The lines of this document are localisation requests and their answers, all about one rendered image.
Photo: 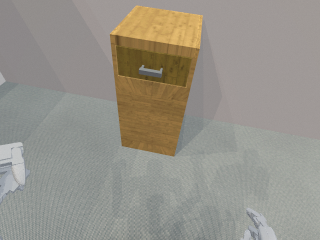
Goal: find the drawer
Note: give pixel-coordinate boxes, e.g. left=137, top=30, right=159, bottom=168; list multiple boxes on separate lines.
left=116, top=45, right=192, bottom=87

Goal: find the handle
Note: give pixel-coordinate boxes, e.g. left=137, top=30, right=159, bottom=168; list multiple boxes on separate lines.
left=138, top=65, right=163, bottom=78

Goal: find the cabinet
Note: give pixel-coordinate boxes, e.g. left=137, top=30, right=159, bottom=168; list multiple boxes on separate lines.
left=110, top=5, right=203, bottom=157

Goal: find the right robot hand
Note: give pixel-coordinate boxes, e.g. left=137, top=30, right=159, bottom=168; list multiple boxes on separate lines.
left=240, top=208, right=277, bottom=240

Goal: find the left robot hand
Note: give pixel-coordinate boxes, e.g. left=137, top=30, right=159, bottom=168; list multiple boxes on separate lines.
left=0, top=142, right=30, bottom=204

